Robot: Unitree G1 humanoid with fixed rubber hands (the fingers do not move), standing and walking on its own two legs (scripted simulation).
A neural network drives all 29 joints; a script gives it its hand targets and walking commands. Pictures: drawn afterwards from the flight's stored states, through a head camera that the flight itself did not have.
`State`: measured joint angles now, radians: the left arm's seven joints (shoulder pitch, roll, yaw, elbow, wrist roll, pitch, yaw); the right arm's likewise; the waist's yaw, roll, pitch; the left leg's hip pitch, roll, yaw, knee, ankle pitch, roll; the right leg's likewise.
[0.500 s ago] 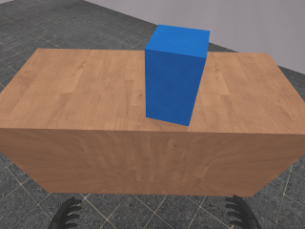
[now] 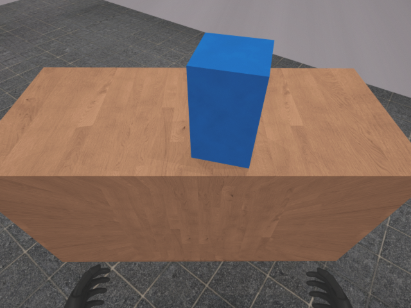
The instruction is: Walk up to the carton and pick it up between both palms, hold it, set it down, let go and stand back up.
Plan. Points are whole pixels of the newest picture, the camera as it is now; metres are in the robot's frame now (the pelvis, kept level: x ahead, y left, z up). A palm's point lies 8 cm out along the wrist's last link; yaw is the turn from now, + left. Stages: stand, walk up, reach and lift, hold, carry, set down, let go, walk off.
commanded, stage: stand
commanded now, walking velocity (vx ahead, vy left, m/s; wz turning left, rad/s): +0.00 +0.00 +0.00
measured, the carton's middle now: (228, 104) +0.58 -0.06 +0.07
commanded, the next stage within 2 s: none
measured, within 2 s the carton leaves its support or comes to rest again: neither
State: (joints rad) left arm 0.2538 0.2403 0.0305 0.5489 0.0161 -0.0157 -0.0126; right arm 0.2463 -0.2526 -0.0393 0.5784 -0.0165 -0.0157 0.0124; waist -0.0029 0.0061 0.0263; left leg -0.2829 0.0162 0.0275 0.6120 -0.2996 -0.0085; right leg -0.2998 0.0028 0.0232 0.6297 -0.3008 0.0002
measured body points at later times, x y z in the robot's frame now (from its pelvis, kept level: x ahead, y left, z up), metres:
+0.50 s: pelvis +0.00 +0.00 +0.00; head +0.00 -0.01 +0.45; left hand +0.16 +0.25 -0.08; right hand +0.13 -0.26 -0.09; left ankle +0.02 +0.13 -0.73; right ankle +0.02 -0.12 -0.73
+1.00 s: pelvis +0.00 +0.00 +0.00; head +0.00 +0.00 +0.45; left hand +0.15 +0.25 -0.08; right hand +0.13 -0.26 -0.09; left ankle +0.02 +0.13 -0.73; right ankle +0.02 -0.12 -0.73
